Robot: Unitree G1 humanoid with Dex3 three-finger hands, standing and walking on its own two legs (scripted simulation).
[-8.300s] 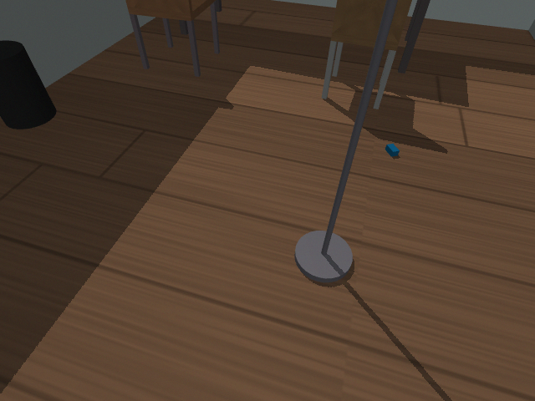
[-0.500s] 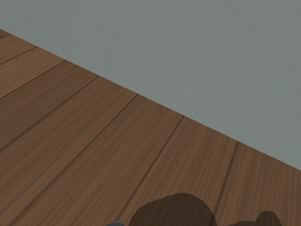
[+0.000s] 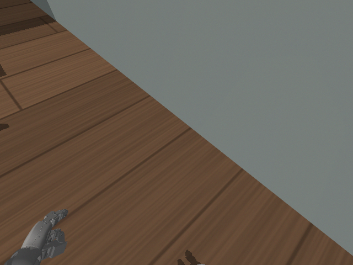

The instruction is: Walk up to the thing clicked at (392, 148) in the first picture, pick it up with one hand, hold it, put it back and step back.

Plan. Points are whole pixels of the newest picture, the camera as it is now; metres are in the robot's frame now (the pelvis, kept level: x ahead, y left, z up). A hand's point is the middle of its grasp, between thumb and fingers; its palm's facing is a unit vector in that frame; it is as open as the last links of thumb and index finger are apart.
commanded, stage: walk up
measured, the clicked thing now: out of the picture +0.78 +1.31 -0.74
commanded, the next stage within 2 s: none
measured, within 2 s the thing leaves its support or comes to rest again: neither
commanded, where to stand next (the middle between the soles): +0.15 +0.00 m, yaw +54 degrees
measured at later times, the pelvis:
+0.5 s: pelvis +0.12 -0.06 -0.02, yaw +21 degrees
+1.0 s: pelvis +0.10 -0.09 -0.01, yaw +41 degrees
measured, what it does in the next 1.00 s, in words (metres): walks ahead, turning left: left foot, then right foot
